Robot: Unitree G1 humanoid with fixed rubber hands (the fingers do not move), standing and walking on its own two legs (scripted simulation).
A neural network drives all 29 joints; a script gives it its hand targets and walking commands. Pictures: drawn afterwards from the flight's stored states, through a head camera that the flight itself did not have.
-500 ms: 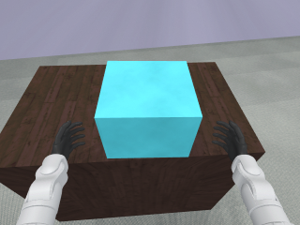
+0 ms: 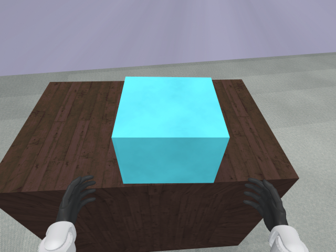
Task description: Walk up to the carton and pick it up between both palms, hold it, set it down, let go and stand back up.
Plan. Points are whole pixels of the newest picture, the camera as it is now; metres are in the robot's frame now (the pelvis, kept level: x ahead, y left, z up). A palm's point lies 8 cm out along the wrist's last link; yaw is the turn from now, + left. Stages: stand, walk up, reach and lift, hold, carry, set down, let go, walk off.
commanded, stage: set down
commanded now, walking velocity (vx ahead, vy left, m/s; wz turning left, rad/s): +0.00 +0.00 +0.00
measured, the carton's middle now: (168, 128) +0.47 +0.04 +0.03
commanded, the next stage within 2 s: let go in 1.06 s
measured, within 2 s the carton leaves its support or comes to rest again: neither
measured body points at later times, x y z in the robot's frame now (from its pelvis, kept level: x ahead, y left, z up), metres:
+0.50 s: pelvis +0.01 +0.01 +0.00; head +0.00 +0.02 +0.45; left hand +0.20 +0.25 -0.05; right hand +0.21 -0.21 -0.05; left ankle +0.01 +0.11 -0.75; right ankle -0.02 -0.08 -0.75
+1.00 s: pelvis +0.01 +0.01 +0.00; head +0.02 +0.02 +0.45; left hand +0.17 +0.24 -0.09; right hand +0.17 -0.20 -0.09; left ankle +0.01 +0.11 -0.75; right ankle -0.02 -0.08 -0.75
